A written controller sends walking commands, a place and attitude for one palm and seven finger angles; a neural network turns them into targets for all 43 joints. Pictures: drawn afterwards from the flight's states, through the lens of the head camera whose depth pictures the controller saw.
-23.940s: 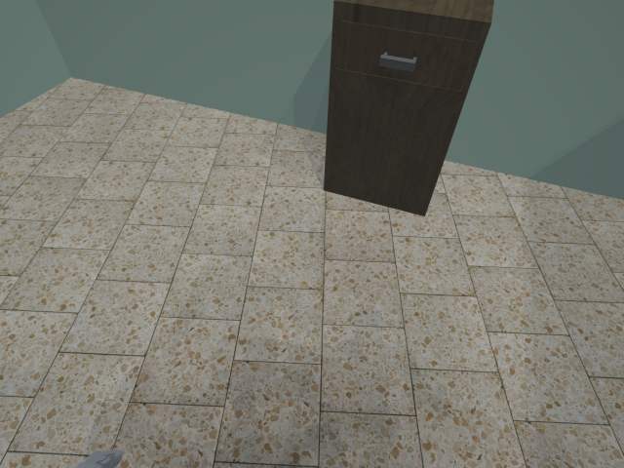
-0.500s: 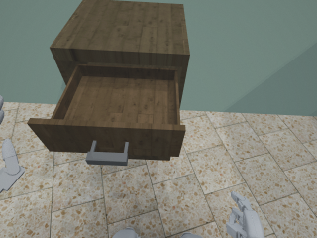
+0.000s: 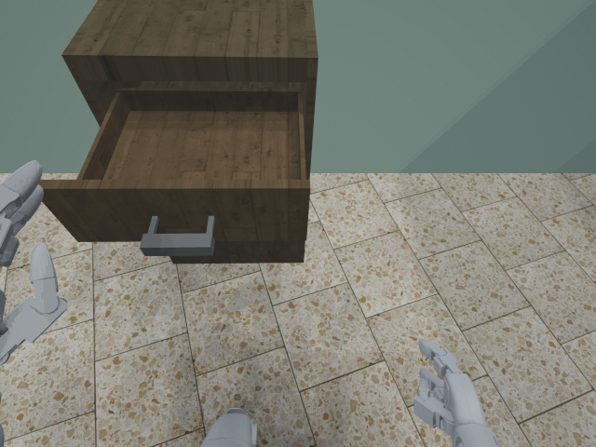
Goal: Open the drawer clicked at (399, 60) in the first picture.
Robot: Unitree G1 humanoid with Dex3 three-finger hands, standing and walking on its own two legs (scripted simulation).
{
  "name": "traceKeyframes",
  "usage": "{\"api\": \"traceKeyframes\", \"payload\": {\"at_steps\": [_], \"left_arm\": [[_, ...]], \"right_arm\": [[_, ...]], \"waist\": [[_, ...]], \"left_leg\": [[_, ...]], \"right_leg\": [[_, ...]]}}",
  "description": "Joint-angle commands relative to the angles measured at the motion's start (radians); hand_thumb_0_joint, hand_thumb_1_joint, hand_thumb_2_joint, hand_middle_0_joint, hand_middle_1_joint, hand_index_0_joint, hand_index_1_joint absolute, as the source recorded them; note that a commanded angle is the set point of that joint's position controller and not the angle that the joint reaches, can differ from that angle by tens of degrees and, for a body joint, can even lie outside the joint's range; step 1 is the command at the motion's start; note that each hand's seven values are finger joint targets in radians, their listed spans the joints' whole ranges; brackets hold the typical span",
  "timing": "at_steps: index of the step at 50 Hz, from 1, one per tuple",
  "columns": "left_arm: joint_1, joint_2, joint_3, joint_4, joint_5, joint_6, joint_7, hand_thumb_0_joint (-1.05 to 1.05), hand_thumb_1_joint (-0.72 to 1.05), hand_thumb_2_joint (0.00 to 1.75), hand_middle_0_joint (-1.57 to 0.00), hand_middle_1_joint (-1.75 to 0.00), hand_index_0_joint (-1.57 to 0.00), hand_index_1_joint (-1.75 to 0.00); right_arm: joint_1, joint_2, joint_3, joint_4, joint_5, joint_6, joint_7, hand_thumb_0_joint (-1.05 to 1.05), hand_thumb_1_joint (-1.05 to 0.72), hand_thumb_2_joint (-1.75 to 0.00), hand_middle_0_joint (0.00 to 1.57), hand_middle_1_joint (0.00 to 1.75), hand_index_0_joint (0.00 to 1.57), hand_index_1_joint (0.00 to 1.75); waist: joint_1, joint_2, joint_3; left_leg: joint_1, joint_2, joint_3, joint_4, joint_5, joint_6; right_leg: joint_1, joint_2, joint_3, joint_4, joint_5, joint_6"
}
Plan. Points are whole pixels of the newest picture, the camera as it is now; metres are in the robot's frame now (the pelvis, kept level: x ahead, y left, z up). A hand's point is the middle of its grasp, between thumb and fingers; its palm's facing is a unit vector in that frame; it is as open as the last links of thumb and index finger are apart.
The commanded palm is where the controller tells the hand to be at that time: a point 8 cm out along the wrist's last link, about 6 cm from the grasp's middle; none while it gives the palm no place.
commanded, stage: stop stepping back and stand still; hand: left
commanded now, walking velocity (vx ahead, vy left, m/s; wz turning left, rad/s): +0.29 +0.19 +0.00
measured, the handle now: (180, 233) +0.45 +0.23 -0.06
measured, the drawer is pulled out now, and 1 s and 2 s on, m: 0.29 0.29 0.29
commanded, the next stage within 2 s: let the arm hang, fingers relaxed in 1.10 s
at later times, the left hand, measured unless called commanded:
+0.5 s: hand out of the picture +0.12 +0.24 +0.17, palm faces +0.40 -0.80 -0.44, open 7.4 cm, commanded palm +0.06 +0.28 +0.19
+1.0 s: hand out of the picture +0.15 +0.24 +0.17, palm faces +0.33 -0.83 -0.46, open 7.4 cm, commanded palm +0.08 +0.29 +0.19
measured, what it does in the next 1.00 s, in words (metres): steps on the spot: left foot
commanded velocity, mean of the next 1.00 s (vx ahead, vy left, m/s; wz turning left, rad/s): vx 0.10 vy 0.03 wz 0.00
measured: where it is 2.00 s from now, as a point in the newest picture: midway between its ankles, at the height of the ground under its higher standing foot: outside the picture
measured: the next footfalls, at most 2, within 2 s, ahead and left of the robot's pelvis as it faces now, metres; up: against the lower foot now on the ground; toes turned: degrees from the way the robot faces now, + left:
left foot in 0.22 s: -0.03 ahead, +0.11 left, +0.00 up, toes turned +3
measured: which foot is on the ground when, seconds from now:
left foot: up 0.00-0.20, down 0.22-1.00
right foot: down 0.00-1.00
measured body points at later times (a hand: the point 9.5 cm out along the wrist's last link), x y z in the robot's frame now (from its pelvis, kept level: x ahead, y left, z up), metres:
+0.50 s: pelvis -0.06 +0.00 +0.01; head -0.06 +0.00 +0.46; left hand +0.09 +0.28 +0.20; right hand +0.10 -0.24 -0.07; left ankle -0.07 +0.11 -0.73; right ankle -0.02 -0.11 -0.73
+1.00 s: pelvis -0.04 +0.01 +0.01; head -0.01 +0.02 +0.46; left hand +0.12 +0.29 +0.19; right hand +0.13 -0.22 -0.07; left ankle -0.07 +0.11 -0.73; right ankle -0.02 -0.11 -0.73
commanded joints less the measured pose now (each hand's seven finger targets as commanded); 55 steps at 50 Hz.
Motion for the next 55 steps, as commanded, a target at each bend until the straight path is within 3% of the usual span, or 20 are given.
{"api": "traceKeyframes", "payload": {"at_steps": [1, 2, 3, 7, 9, 11, 13, 15, 17, 19, 21, 23, 26, 28, 29, 31, 34, 39, 49, 55], "left_arm": [[0.193, 0.137, 0.165, -0.115, -0.003, -0.032, 0.049, 0.0, 0.9, 0.9, -0.2, -0.3, -0.2, -0.3], [0.201, 0.123, 0.159, -0.112, 0.004, -0.031, 0.059, 0.0, 0.9, 0.9, -0.2, -0.3, -0.2, -0.3], [0.187, 0.132, 0.157, -0.113, 0.013, -0.029, 0.065, 0.0, 0.9, 0.9, -0.2, -0.3, -0.2, -0.3], [0.15, 0.13, 0.127, -0.159, 0.031, -0.027, 0.088, 0.0, 0.9, 0.9, -0.2, -0.3, -0.2, -0.3], [0.13, 0.14, 0.107, -0.21, 0.028, -0.03, 0.086, 0.0, 0.9, 0.9, -0.2, -0.3, -0.2, -0.3], [0.137, 0.162, 0.117, -0.239, 0.026, -0.036, 0.075, 0.0, 0.9, 0.9, -0.2, -0.3, -0.2, -0.3], [0.163, 0.165, 0.145, -0.218, 0.03, -0.034, 0.079, 0.0, 0.9, 0.9, -0.2, -0.3, -0.2, -0.3], [0.135, 0.142, 0.127, -0.187, 0.027, -0.041, 0.079, 0.0, 0.9, 0.9, -0.2, -0.3, -0.2, -0.3], [0.116, 0.13, 0.115, -0.156, 0.027, -0.043, 0.08, 0.0, 0.9, 0.9, -0.2, -0.3, -0.2, -0.3], [0.071, 0.124, 0.1, -0.145, 0.028, -0.042, 0.08, 0.0, 0.9, 0.9, -0.2, -0.3, -0.2, -0.3], [0.059, 0.109, 0.086, -0.097, 0.034, -0.034, 0.079, 0.0, 0.9, 0.9, -0.2, -0.3, -0.2, -0.3], [0.029, 0.113, 0.081, -0.106, 0.032, -0.031, 0.08, 0.0, 0.9, 0.9, -0.2, -0.3, -0.2, -0.3], [0.017, 0.096, 0.061, -0.102, 0.039, -0.028, 0.079, 0.0, 0.9, 0.9, -0.2, -0.3, -0.2, -0.3], [-0.008, 0.117, 0.079, -0.152, 0.044, -0.026, 0.082, 0.0, 0.9, 0.9, -0.2, -0.3, -0.2, -0.3], [0.001, 0.117, 0.081, -0.161, 0.044, -0.029, 0.085, 0.0, 0.9, 0.9, -0.2, -0.3, -0.2, -0.3], [0.046, 0.119, 0.093, -0.137, 0.036, -0.028, 0.082, 0.0, 0.9, 0.9, -0.2, -0.3, -0.2, -0.3], [0.066, 0.104, 0.081, -0.14, 0.025, -0.035, 0.073, 0.0, 0.9, 0.9, -0.2, -0.3, -0.2, -0.3], [0.081, 0.102, 0.084, -0.142, 0.018, -0.042, 0.068, 0.0, 0.9, 0.9, -0.2, -0.3, -0.2, -0.3], [0.109, 0.11, 0.094, -0.164, 0.014, -0.036, 0.063, 0.0, 0.9, 0.9, -0.2, -0.3, -0.2, -0.3], [0.116, 0.106, 0.096, -0.143, 0.01, -0.03, 0.061, 0.0, 0.9, 0.9, -0.2, -0.3, -0.2, -0.3]], "right_arm": [[-0.035, -0.087, -0.055, -0.17, 0.02, 0.013, -0.037, 0.0, -0.9, -0.9, 0.2, 0.3, 0.2, 0.3], [-0.053, -0.079, -0.041, -0.181, 0.018, 0.029, -0.046, 0.0, -0.9, -0.9, 0.2, 0.3, 0.2, 0.3], [-0.069, -0.082, -0.038, -0.192, 0.021, 0.035, -0.056, 0.0, -0.9, -0.9, 0.2, 0.3, 0.2, 0.3], [-0.004, -0.124, -0.049, -0.172, 0.006, -0.001, -0.067, 0.0, -0.9, -0.9, 0.2, 0.3, 0.2, 0.3], [0.003, -0.151, -0.066, -0.173, 0.006, -0.028, -0.069, 0.0, -0.9, -0.9, 0.2, 0.3, 0.2, 0.3], [0.001, -0.183, -0.086, -0.192, 0.015, -0.045, -0.06, 0.0, -0.9, -0.9, 0.2, 0.3, 0.2, 0.3], [-0.002, -0.148, -0.072, -0.177, 0.014, -0.035, -0.053, 0.0, -0.9, -0.9, 0.2, 0.3, 0.2, 0.3], [0.007, -0.157, -0.068, -0.166, 0.018, -0.032, -0.05, 0.0, -0.9, -0.9, 0.2, 0.3, 0.2, 0.3], [0.017, -0.165, -0.075, -0.157, 0.015, -0.036, -0.053, 0.0, -0.9, -0.9, 0.2, 0.3, 0.2, 0.3], [0.028, -0.168, -0.079, -0.153, 0.008, -0.034, -0.059, 0.0, -0.9, -0.9, 0.2, 0.3, 0.2, 0.3], [0.039, -0.162, -0.075, -0.146, 0.004, -0.028, -0.06, 0.0, -0.9, -0.9, 0.2, 0.3, 0.2, 0.3], [0.034, -0.16, -0.071, -0.144, 0.003, -0.026, -0.062, 0.0, -0.9, -0.9, 0.2, 0.3, 0.2, 0.3], [0.016, -0.155, -0.058, -0.152, 0.001, -0.024, -0.065, 0.0, -0.9, -0.9, 0.2, 0.3, 0.2, 0.3], [0.005, -0.155, -0.056, -0.159, 0.002, -0.024, -0.067, 0.0, -0.9, -0.9, 0.2, 0.3, 0.2, 0.3], [0.004, -0.15, -0.051, -0.156, -0.001, -0.027, -0.067, 0.0, -0.9, -0.9, 0.2, 0.3, 0.2, 0.3], [0.002, -0.137, -0.045, -0.152, 0.002, -0.03, -0.062, 0.0, -0.9, -0.9, 0.2, 0.3, 0.2, 0.3], [0.005, -0.139, -0.048, -0.148, 0.005, -0.03, -0.055, 0.0, -0.9, -0.9, 0.2, 0.3, 0.2, 0.3], [0.006, -0.14, -0.051, -0.146, 0.008, -0.019, -0.048, 0.0, -0.9, -0.9, 0.2, 0.3, 0.2, 0.3], [-0.007, -0.141, -0.06, -0.17, 0.012, 0.007, -0.054, 0.0, -0.9, -0.9, 0.2, 0.3, 0.2, 0.3], [-0.007, -0.144, -0.064, -0.179, 0.013, 0.02, -0.056, 0.0, -0.9, -0.9, 0.2, 0.3, 0.2, 0.3]], "waist": [[-0.022, -0.175, -0.267], [-0.031, -0.161, -0.267], [-0.029, -0.171, -0.243], [-0.03, -0.166, -0.2], [-0.021, -0.054, -0.177], [0.005, 0.064, -0.191], [-0.002, 0.194, -0.203], [-0.009, 0.087, -0.143], [-0.014, 0.01, -0.103], [-0.027, -0.063, -0.07], [-0.029, -0.087, -0.059], [-0.03, -0.08, -0.072], [-0.019, 0.013, -0.049], [-0.018, 0.078, -0.053], [-0.016, 0.078, -0.075], [-0.005, 0.057, -0.119], [-0.012, 0.004, -0.119], [-0.017, 0.014, -0.158], [-0.011, 0.036, -0.205], [-0.011, 0.018, -0.2]], "left_leg": [[-0.015, -0.116, -0.022, 0.457, -0.218, -0.002], [0.01, -0.109, -0.006, 0.376, -0.209, 0.0], [0.051, -0.093, -0.007, 0.253, -0.212, 0.014], [0.232, -0.116, 0.062, -0.202, -0.083, 0.055], [0.301, -0.056, 0.05, -0.372, 0.063, 0.081], [0.324, 0.045, -0.029, -0.373, 0.194, 0.102], [0.29, 0.037, -0.049, -0.347, 0.18, 0.102], [0.144, 0.027, -0.061, -0.362, -0.031, 0.104], [0.12, -0.019, -0.034, -0.327, -0.207, 0.103], [0.143, -0.059, -0.01, -0.262, -0.264, 0.1], [0.17, -0.081, 0.018, -0.213, -0.252, 0.1], [0.21, -0.081, 0.025, -0.233, -0.18, 0.101], [0.172, -0.022, -0.061, -0.358, -0.292, 0.121], [0.148, 0.016, -0.105, -0.409, -0.281, 0.129], [0.145, 0.029, -0.122, -0.404, -0.177, 0.131], [0.154, 0.015, -0.08, -0.364, -0.033, 0.115], [0.162, -0.019, -0.04, -0.327, -0.008, 0.089], [0.237, -0.034, -0.013, -0.296, 0.128, 0.068], [0.305, -0.025, 0.002, -0.296, 0.324, 0.051], [0.293, -0.033, 0.005, -0.304, 0.296, 0.047]], "right_leg": [[0.046, -0.383, 0.253, -0.182, 0.629, -0.163], [0.063, -0.345, 0.194, -0.163, 0.64, -0.138], [0.058, -0.331, 0.187, -0.164, 0.596, -0.115], [0.068, -0.303, 0.209, -0.212, 0.295, -0.06], [0.119, -0.246, 0.172, -0.145, 0.308, -0.019], [0.131, -0.158, 0.119, -0.08, 0.255, 0.027], [0.108, -0.13, 0.062, -0.057, 0.192, 0.025], [0.148, -0.113, 0.059, -0.079, 0.093, 0.028], [0.09, -0.127, 0.132, -0.173, -0.06, 0.015], [-0.005, -0.162, 0.211, -0.259, -0.225, -0.013], [-0.058, -0.186, 0.251, -0.293, -0.297, -0.036], [-0.041, -0.19, 0.237, -0.272, -0.215, -0.042], [-0.036, -0.113, 0.157, -0.198, -0.216, -0.006], [0.005, -0.08, 0.106, -0.115, -0.09, 0.0], [0.054, -0.075, 0.079, -0.082, 0.026, 0.005], [0.121, -0.09, 0.076, -0.086, 0.151, 0.01], [0.133, -0.109, 0.11, -0.132, 0.193, 0.003], [0.151, -0.125, 0.117, -0.142, 0.326, -0.003], [0.187, -0.11, 0.068, -0.113, 0.461, 0.009], [0.193, -0.109, 0.069, -0.13, 0.447, 0.009]]}}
